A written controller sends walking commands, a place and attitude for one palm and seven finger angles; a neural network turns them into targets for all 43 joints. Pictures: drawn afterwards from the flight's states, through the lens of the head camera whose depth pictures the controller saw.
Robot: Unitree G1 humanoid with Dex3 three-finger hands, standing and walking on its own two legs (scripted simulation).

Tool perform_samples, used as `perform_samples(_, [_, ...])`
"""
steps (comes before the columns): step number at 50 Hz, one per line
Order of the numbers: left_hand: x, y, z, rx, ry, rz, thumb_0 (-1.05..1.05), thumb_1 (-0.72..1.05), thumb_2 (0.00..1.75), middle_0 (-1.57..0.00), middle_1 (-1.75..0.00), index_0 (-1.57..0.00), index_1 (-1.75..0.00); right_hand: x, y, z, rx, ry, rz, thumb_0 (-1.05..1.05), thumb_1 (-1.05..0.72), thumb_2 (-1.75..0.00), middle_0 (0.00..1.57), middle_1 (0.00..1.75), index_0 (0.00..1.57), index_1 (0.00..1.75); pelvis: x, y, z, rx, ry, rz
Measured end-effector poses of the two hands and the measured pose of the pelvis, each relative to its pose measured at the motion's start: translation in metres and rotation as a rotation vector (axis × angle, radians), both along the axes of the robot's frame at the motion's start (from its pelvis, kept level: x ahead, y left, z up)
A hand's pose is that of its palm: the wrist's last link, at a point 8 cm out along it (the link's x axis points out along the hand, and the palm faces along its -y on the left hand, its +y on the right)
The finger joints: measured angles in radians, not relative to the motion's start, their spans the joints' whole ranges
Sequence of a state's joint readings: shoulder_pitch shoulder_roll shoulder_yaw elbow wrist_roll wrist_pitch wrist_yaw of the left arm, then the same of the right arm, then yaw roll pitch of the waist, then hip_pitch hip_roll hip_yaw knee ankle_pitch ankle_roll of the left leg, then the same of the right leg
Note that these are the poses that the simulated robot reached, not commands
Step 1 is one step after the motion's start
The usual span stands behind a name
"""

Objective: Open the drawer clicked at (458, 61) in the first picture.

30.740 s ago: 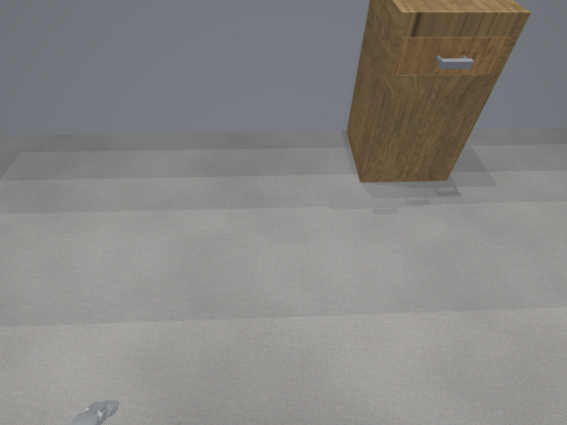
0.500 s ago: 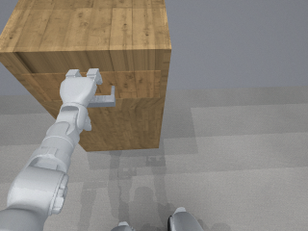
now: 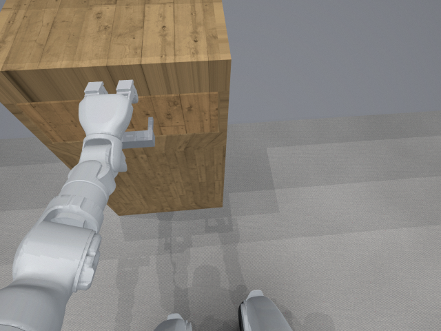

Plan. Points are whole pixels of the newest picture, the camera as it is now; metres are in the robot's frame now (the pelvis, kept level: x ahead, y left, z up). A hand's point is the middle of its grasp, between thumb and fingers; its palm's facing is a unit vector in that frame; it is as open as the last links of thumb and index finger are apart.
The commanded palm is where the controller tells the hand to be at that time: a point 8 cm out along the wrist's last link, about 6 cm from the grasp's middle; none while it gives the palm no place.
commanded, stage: re-aim the fingers above the handle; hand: left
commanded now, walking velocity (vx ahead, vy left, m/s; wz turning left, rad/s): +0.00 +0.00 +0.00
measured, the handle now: (127, 131) +0.55 +0.17 -0.05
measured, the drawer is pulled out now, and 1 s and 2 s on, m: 0.00 0.00 0.00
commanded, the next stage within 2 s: lower the fingers behind the handle in 1.02 s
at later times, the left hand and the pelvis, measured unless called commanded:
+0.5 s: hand (104, 141) +0.49 +0.19 +0.00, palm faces -0.07 +0.06 -1.00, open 13.8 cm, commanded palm +0.46 +0.18 +0.06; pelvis +0.00 -0.01 +0.00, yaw +0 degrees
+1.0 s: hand (106, 151) +0.47 +0.19 -0.01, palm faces -0.18 +0.00 -0.98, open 13.8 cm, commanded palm +0.46 +0.17 +0.06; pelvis +0.00 +0.00 +0.01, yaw +1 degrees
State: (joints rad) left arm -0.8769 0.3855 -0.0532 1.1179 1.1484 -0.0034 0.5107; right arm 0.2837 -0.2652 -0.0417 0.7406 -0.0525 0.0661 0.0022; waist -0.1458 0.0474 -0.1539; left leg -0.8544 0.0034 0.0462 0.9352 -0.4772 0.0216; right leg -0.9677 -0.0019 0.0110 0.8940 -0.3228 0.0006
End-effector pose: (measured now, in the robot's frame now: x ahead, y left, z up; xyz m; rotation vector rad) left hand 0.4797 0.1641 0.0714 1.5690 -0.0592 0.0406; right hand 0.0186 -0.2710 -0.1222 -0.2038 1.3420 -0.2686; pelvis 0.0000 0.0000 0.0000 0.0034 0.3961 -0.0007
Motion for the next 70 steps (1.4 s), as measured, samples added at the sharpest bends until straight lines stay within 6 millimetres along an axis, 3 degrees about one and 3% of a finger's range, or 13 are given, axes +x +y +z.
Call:
perform_samples(8, [-0.019,0.014,-0.027,0.012,0.212,0.116,0.00,-0.48,0.30,-0.33,-1.22,-0.32,-1.20,-0.003,0.006,-0.002,0.040,0.014,-0.032,0.01,-0.90,-0.90,0.20,0.30,0.20,0.30,0.000,-0.004,0.009,0.009,-0.016,-0.009])
perform_samples(17, [-0.011,-0.007,0.003,-0.036,0.035,-0.073,0.00,-0.49,0.30,-0.33,-1.21,-0.33,-1.20,0.005,-0.006,0.003,-0.013,-0.006,0.017,0.01,-0.90,-0.90,0.20,0.30,0.20,0.30,0.004,-0.009,0.004,-0.001,-0.010,0.024])
perform_samples(21, [-0.004,0.007,0.000,0.005,0.015,0.048,0.00,-0.49,0.30,-0.32,-1.20,-0.32,-1.20,0.008,-0.010,0.000,-0.001,-0.006,0.014,0.01,-0.90,-0.90,0.20,0.30,0.20,0.30,0.003,-0.009,0.001,0.002,-0.001,0.012])
perform_samples(27, [-0.013,0.026,-0.022,0.044,0.191,0.148,0.00,-0.48,0.30,-0.32,-1.20,-0.32,-1.20,0.010,-0.007,0.003,0.011,-0.008,-0.014,0.01,-0.90,-0.90,0.20,0.30,0.20,0.30,0.004,-0.007,0.008,0.005,-0.008,-0.001])
perform_samples(31, [-0.022,0.010,-0.022,-0.039,0.230,0.020,0.00,-0.48,0.30,-0.32,-1.20,-0.32,-1.20,0.013,-0.004,0.009,-0.009,-0.015,-0.008,0.01,-0.90,-0.90,0.20,0.30,0.20,0.30,0.009,-0.007,0.011,0.000,-0.022,0.011])
perform_samples(37, [-0.021,-0.009,-0.003,-0.069,0.047,-0.120,0.00,-0.49,0.30,-0.32,-1.20,-0.33,-1.20,0.019,-0.002,0.006,-0.015,-0.028,0.024,0.01,-0.90,-0.90,0.20,0.30,0.20,0.30,0.011,-0.005,0.005,-0.006,-0.021,0.024])
perform_samples(42, [-0.012,0.015,-0.001,0.026,-0.027,0.049,0.00,-0.49,0.30,-0.32,-1.20,-0.32,-1.20,0.021,0.002,-0.005,0.023,-0.027,0.026,0.01,-0.90,-0.90,0.20,0.30,0.20,0.30,0.004,-0.003,0.000,-0.001,-0.006,0.011])
perform_samples(47, [-0.019,0.034,-0.016,0.083,0.149,0.182,0.00,-0.48,0.30,-0.32,-1.20,-0.32,-1.20,0.019,0.010,-0.005,0.057,-0.013,-0.001,0.01,-0.90,-0.90,0.20,0.30,0.20,0.30,0.002,-0.001,0.007,0.002,-0.017,0.004])
perform_samples(52, [-0.023,0.007,-0.021,-0.037,0.257,0.024,-0.01,-0.48,0.30,-0.32,-1.20,-0.32,-1.20,0.016,0.011,0.006,0.013,-0.022,0.004,0.01,-0.90,-0.90,0.20,0.30,0.20,0.30,0.005,-0.001,0.012,-0.002,-0.035,0.023])
perform_samples(57, [-0.014,-0.024,-0.005,-0.092,0.093,-0.170,0.00,-0.49,0.30,-0.32,-1.20,-0.33,-1.20,0.013,0.003,0.008,-0.036,-0.033,0.019,0.01,-0.90,-0.90,0.20,0.30,0.20,0.30,0.007,0.000,0.004,-0.007,-0.017,0.026])
perform_samples(61, [-0.001,-0.015,-0.003,-0.051,-0.049,-0.096,0.00,-0.49,0.30,-0.34,-1.22,-0.32,-1.20,0.008,-0.001,-0.001,-0.029,-0.009,0.023,0.01,-0.90,-0.90,0.20,0.30,0.20,0.30,0.003,0.001,-0.006,-0.004,0.013,0.015])
perform_samples(64, [-0.001,-0.022,-0.007,0.036,-0.095,-0.061,0.00,-0.49,0.30,-0.37,-1.28,-0.32,-1.20,0.004,0.001,-0.010,0.002,0.016,0.020,0.01,-0.90,-0.90,0.20,0.30,0.20,0.30,-0.002,0.002,-0.008,-0.001,0.025,0.008])
perform_samples(70, [0.000,-0.035,0.001,0.042,-0.017,0.070,0.00,-0.49,0.30,-0.35,-1.26,-0.29,-1.29,-0.002,0.010,-0.011,0.043,0.029,-0.021,0.01,-0.90,-0.90,0.20,0.30,0.20,0.30,-0.011,0.000,0.000,0.013,0.002,-0.004])
